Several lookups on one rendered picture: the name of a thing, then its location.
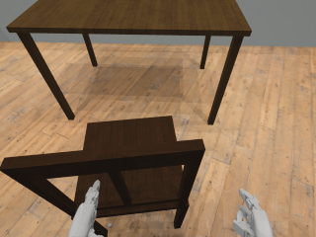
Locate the left robot hand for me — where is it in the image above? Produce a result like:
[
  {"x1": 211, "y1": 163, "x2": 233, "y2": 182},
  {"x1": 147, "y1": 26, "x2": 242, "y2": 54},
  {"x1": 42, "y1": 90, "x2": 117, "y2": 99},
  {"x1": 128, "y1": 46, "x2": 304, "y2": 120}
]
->
[{"x1": 67, "y1": 180, "x2": 104, "y2": 237}]

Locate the table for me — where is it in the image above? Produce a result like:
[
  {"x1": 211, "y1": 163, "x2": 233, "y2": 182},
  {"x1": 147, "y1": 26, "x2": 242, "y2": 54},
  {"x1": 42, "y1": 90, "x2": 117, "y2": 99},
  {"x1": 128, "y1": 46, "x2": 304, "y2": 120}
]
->
[{"x1": 6, "y1": 0, "x2": 252, "y2": 125}]

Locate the chair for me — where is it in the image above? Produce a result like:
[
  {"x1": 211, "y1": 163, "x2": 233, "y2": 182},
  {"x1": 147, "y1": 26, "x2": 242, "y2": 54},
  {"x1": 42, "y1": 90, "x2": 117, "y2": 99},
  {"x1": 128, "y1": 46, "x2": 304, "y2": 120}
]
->
[{"x1": 0, "y1": 116, "x2": 205, "y2": 237}]

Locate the right robot hand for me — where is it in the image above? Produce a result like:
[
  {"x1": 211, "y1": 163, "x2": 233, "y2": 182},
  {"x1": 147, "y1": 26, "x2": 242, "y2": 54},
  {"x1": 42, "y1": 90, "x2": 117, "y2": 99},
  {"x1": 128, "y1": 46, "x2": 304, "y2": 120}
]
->
[{"x1": 233, "y1": 189, "x2": 274, "y2": 237}]

